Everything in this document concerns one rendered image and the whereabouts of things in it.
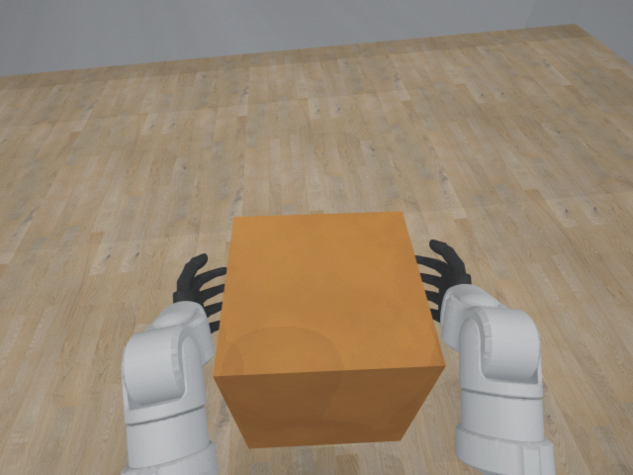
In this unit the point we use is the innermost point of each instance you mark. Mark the left robot hand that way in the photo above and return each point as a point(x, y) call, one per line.
point(188, 287)

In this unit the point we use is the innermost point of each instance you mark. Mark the right robot hand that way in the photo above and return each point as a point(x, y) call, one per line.
point(452, 274)

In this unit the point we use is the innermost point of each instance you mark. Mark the left robot forearm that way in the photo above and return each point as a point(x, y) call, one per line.
point(164, 395)

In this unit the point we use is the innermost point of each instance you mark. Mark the carton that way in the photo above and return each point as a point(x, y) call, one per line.
point(326, 335)

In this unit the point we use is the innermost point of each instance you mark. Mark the right robot forearm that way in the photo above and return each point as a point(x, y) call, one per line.
point(501, 430)

